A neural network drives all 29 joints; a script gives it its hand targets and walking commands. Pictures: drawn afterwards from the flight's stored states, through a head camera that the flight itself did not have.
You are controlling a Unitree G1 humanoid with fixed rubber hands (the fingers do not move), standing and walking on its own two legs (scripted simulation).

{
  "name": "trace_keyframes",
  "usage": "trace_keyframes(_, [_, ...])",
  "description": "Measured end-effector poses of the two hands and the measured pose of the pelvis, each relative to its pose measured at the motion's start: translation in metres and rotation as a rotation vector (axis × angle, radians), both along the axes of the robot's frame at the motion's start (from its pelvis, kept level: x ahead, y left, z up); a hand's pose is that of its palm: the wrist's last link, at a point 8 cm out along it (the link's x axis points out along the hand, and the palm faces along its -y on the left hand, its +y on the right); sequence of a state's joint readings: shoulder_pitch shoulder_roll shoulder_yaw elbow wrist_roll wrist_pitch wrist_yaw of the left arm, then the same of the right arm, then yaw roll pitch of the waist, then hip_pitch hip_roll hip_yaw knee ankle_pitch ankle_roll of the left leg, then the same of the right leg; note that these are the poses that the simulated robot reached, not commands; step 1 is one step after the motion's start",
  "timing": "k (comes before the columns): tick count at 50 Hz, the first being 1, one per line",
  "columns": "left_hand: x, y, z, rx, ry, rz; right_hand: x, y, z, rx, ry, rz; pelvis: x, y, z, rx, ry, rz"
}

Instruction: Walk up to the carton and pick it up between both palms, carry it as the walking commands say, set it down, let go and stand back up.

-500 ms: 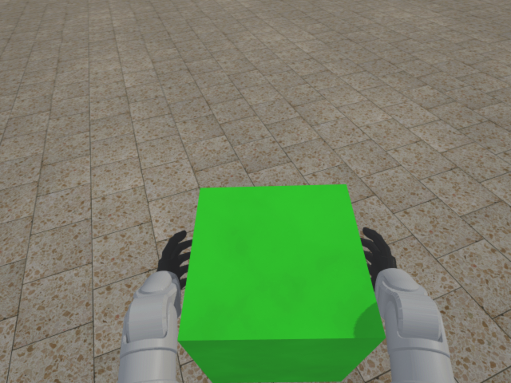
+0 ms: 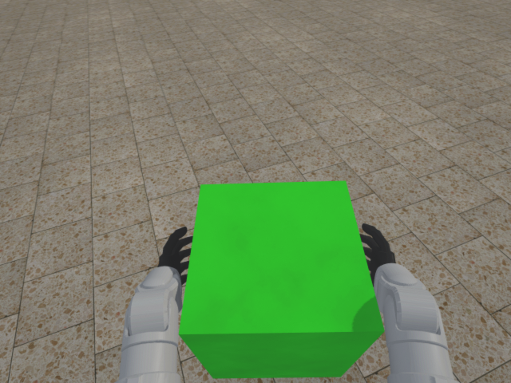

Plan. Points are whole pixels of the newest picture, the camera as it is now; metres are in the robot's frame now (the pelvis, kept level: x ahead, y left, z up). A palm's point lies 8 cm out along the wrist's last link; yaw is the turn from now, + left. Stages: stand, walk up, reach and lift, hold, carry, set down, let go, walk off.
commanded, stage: hold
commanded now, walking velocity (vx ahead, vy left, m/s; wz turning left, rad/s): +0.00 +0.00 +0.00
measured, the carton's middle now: (274, 286) +0.29 +0.00 -0.03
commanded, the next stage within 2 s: carry in 0.34 s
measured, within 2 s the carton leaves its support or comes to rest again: neither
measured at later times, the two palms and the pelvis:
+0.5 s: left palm (165, 264) +0.29 +0.17 +0.05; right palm (374, 256) +0.30 -0.16 +0.05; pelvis +0.00 +0.00 -0.02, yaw +2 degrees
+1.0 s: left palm (127, 241) +0.29 +0.22 +0.11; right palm (334, 202) +0.37 -0.10 +0.10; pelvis -0.04 -0.02 -0.01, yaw +15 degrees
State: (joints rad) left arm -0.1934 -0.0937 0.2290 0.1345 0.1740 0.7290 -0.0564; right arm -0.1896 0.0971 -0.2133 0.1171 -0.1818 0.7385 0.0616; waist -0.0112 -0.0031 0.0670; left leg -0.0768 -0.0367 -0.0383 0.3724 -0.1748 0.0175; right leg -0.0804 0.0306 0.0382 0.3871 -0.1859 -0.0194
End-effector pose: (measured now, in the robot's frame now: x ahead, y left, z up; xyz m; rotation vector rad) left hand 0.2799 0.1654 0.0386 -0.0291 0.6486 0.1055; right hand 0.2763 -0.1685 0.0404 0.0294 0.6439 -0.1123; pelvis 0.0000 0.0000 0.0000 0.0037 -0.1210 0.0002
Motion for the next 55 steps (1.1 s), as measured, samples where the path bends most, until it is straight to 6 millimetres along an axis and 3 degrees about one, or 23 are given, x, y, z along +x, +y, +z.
trace_keyframes(16, [0.001, 0.0, 0.001, -0.002, 0.0, 0.004, 0.002, 0.0, 0.0, 0.004, 0.0, 0.002, 0.002, -0.001, 0.0, 0.0, -0.001, 0.002])
trace_keyframes(20, [0.005, 0.002, 0.003, -0.002, -0.015, 0.007, 0.006, 0.002, 0.002, 0.006, -0.015, 0.006, 0.005, -0.001, -0.005, -0.001, 0.069, 0.011])
trace_keyframes(26, [0.013, 0.01, 0.014, 0.017, -0.05, 0.03, 0.024, 0.012, 0.012, -0.006, -0.05, 0.033, 0.002, 0.001, -0.018, -0.026, 0.13, 0.049])
trace_keyframes(31, [0.021, 0.028, 0.027, 0.035, -0.037, 0.063, 0.044, 0.032, 0.03, -0.017, -0.04, 0.056, -0.004, 0.01, -0.026, -0.011, 0.162, 0.088])
trace_keyframes(41, [0.036, 0.053, 0.072, 0.053, 0.044, 0.152, 0.084, 0.061, 0.067, -0.003, 0.039, 0.12, -0.027, 0.002, -0.014, -0.051, 0.232, 0.146])
trace_keyframes(45, [0.032, 0.052, 0.08, 0.056, 0.043, 0.208, 0.094, 0.063, 0.07, 0.029, 0.04, 0.15, -0.033, -0.012, -0.018, -0.05, 0.244, 0.184])
trace_keyframes(50, [0.014, 0.051, 0.071, 0.045, 0.081, 0.272, 0.094, 0.066, 0.06, 0.051, 0.081, 0.185, -0.039, -0.022, -0.013, -0.02, 0.226, 0.255])
trace_keyframes(55, [-0.005, 0.065, 0.062, 0.026, 0.091, 0.344, 0.096, 0.085, 0.054, 0.04, 0.092, 0.248, -0.044, -0.022, -0.01, 0.016, 0.22, 0.334])
